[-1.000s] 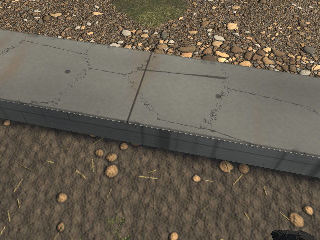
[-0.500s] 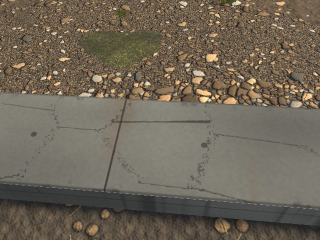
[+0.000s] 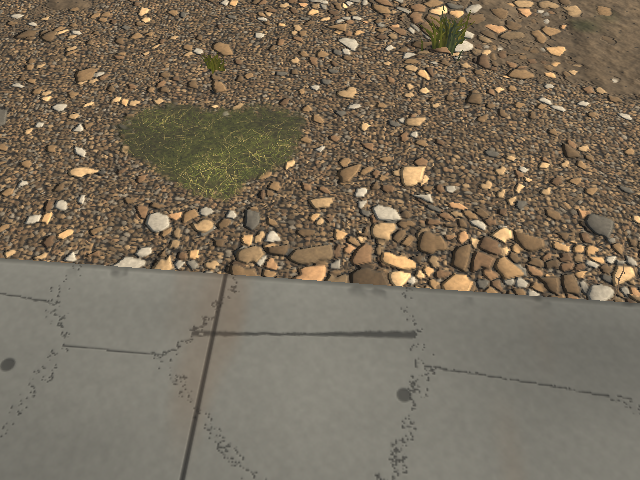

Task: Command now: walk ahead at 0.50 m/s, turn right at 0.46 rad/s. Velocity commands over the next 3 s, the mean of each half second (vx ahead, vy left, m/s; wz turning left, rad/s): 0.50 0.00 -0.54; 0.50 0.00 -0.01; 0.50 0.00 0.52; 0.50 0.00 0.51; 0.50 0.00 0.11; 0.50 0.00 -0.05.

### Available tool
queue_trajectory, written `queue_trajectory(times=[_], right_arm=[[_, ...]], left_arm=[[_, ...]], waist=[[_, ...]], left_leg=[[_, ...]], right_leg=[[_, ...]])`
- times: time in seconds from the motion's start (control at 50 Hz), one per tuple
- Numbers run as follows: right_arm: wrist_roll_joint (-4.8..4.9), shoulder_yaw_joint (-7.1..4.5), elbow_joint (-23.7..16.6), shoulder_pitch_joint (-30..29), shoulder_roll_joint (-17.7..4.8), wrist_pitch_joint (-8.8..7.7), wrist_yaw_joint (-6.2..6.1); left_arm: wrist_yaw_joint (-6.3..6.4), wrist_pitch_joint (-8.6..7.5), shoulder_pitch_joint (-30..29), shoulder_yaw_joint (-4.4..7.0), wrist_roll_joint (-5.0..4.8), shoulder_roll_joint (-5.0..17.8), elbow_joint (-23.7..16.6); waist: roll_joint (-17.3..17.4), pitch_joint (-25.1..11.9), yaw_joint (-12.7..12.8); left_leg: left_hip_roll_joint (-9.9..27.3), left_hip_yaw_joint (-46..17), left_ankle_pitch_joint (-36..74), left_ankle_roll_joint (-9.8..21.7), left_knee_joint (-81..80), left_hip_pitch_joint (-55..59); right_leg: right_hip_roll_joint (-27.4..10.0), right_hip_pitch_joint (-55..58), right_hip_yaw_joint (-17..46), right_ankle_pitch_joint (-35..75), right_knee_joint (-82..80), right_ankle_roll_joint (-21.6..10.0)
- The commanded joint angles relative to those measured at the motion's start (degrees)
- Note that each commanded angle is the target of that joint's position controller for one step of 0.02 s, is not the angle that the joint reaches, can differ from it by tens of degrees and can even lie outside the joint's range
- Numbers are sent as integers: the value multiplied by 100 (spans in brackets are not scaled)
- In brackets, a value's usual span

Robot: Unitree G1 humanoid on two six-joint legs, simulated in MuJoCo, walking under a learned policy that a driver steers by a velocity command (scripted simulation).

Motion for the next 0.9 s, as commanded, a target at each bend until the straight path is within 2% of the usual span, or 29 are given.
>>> queue_trajectory(times=[0.02, 0.04, 0.08, 0.14, 0.24, 0.28, 0.32, 0.36, 0.4, 0.42, 0.44, 0.46, 0.48, 0.5, 0.52, 0.54, 0.56, 0.58, 0.6, 0.62, 0.64, 0.66, 0.68, 0.7, 0.72, 0.74, 0.78, 0.84, 0.9], right_arm=[[104, -305, 20, 1270, -908, 123, -36], [133, -241, -44, 928, -677, 113, -24], [129, -191, 50, 1064, -484, 24, -96], [110, -242, 265, 1691, -501, -111, -37], [-2, -206, 513, 2385, -409, -162, -11], [-41, -210, 629, 2690, -436, -187, -12], [-56, -189, 767, 2887, -428, -227, -7], [-82, -159, 910, 3119, -421, -285, 8], [-49, -143, 1005, 3153, -527, -286, -12], [-36, -120, 1041, 3153, -509, -240, -25], [15, -78, 1146, 3163, -384, -159, -83], [75, -77, 975, 2890, -472, -72, -114], [269, -53, 957, 2797, -420, -10, -164], [385, -58, 695, 2733, -630, 0, -184], [386, -218, 507, 2582, -1318, 2, -152], [493, -417, 336, 2397, -1862, 13, -45], [577, -548, 172, 2381, -2102, -14, 80], [459, -350, -356, 2392, -1056, -100, 327], [307, -387, -473, 2509, -908, -167, 458], [349, -371, -616, 2352, -466, -122, 395], [380, -319, -662, 2149, -248, -54, 263], [-69, -218, -568, 2083, -415, -185, 601], [-157, -191, -650, 1994, -311, -249, 620], [-28, -100, -714, 1974, -44, -263, 626], [140, -98, -790, 1830, -102, -249, 575], [243, -87, -741, 1795, -182, -212, 554], [194, -39, -645, 1654, -195, -202, 451], [147, -161, -882, 762, -581, -329, 553], [185, -255, -1096, 191, -686, -305, 559]], left_arm=[[-6, 69, 87, 169, 132, 629, -423], [-74, 81, -147, 178, 152, 533, -497], [-175, 184, -318, 191, 232, 390, -583], [-170, 324, -537, 179, 236, 63, -744], [-120, 484, -1674, 178, 221, -85, -1331], [58, 518, -2065, 124, 205, -218, -1690], [162, 513, -2680, 52, 228, -260, -2126], [195, 494, -3230, -34, 258, -408, -2467], [199, 452, -3673, -153, 202, -532, -2892], [146, 419, -3996, -255, 178, -621, -3168], [82, 427, -4188, -305, 186, -666, -3411], [-44, 454, -3783, -360, 186, -619, -3389], [-151, 499, -3523, -435, 117, -756, -3391], [-195, 531, -2996, -311, 156, -485, -3145], [-210, 533, -2071, -174, 132, -176, -2924], [-227, 512, -948, -49, 62, 75, -2644], [-223, 483, -347, 111, 22, 426, -2529], [-174, 400, -746, 305, -48, 1142, -2385], [-73, 494, -681, 528, -24, 1552, -2377], [-116, 437, -981, 508, 130, 1399, -2194], [-123, 318, -963, 425, 145, 1044, -1861], [-347, -36, 1, 66, 203, 644, -1059], [-442, -116, 148, 101, 252, 611, -632], [-516, -87, -246, -40, 389, 283, -551], [-635, -93, -405, -136, 646, 116, -421], [-684, -128, -727, -111, 671, 223, -466], [-644, -332, -1285, -194, 592, 19, -519], [-449, -587, -1244, -93, 504, 474, -776], [-276, -573, -27, 20, 543, 942, -738]], waist=[[362, -714, -546], [430, -252, -436], [634, -16, -325], [374, -346, -320], [559, 115, -514], [371, 302, -507], [193, 567, -524], [248, 631, -628], [206, 730, -587], [210, 717, -606], [304, 738, -542], [223, 483, -385], [291, 113, -285], [208, -435, -172], [685, -1131, 322], [1212, -2006, 668], [1378, -2553, 1007], [-370, -2757, 418], [-836, -3476, 308], [-247, -2969, -20], [300, -2019, -190], [166, -413, 252], [-256, -356, -54], [-73, -492, -436], [216, -480, -688], [263, -489, -820], [164, -543, -1273], [-214, -754, -966], [-652, -709, -388]], left_leg=[[2172, -3022, -2164, 759, -1855, 2454], [1904, -2416, -2004, 620, -2150, 1852], [1564, -1429, -997, 459, -2324, 1380], [1688, -957, -93, 633, -1965, 1692], [1835, -644, -935, 703, -2117, 1842], [2176, -753, -1278, 800, -2243, 2228], [2181, -512, -1299, 639, -2370, 2504], [2087, -273, -906, 532, -2389, 2832], [2088, 80, -601, 362, -2604, 3101], [1837, 421, -546, 271, -2869, 2921], [1726, 585, 17, 247, -3039, 2795], [1491, 1046, 716, 398, -3297, 2311], [1429, 1289, 2291, 483, -3566, 1787], [1475, 1438, 5886, 580, -2850, 1818], [1638, 1398, 8433, 626, -1491, 2093], [1765, 1204, 9409, 539, -106, 2602], [1643, 1060, 8347, 243, 1687, 2344], [545, 708, 1221, -323, 4306, -91], [-199, -629, -406, -393, 6437, -781], [-29, -1186, -9, -294, 7210, -1206], [108, -1022, 168, -235, 7182, -1332], [-229, -2288, 668, 6, 7516, -2401], [-360, -2268, 649, 389, 7996, -2746], [-395, -2478, 914, 655, 8219, -2960], [-424, -2677, 1219, 793, 8166, -3414], [-311, -2490, 1163, 772, 7984, -3664], [-35, -2216, 1616, 838, 7164, -3479], [-142, -1042, 1659, 475, 5709, -2309], [-312, -657, 1301, 7, 3984, -2607]], right_leg=[[-497, -2711, 234, 208, 2510, -154], [-659, -2692, 164, 575, 2375, -103], [-822, -2528, 89, 991, 2350, 38], [-764, -3328, -77, 1195, 4001, 105], [-676, -5246, -47, 1229, 5593, 184], [-666, -6485, 241, 564, 6796, 91], [-658, -7300, 308, 118, 7013, -48], [-569, -7878, 33, -241, 7247, -209], [-706, -8282, -35, -674, 6780, -350], [-782, -7990, -414, -774, 6025, -332], [-906, -7694, -468, -776, 5612, -398], [-930, -6473, -1037, -299, 4504, -421], [-922, -4651, -1221, 313, 3388, -619], [-317, -3288, -1791, 265, 3216, -674], [34, -2250, -1839, 282, 2893, -689], [310, -1365, -1513, 314, 2279, -819], [367, -275, -379, 238, 1134, -972], [-1079, 1161, 2877, -141, -659, -1325], [-1921, 1412, 5508, 301, -2327, -1237], [-1986, 969, 5066, 324, -2372, -933], [-1980, 97, 4244, 549, -2147, -796], [-1353, -908, 3121, 130, -1654, -377], [-1314, -1096, 2828, 308, -1592, -354], [-1458, -1474, 2733, 491, -1608, -306], [-1556, -1612, 2411, 1186, -1708, -188], [-1684, -1701, 2008, 1440, -1861, -106], [-1220, -1975, 868, 1385, -2241, 599], [-517, -2391, -561, 2679, -2683, 881], [-773, -509, -712, 4765, -2881, 1083]])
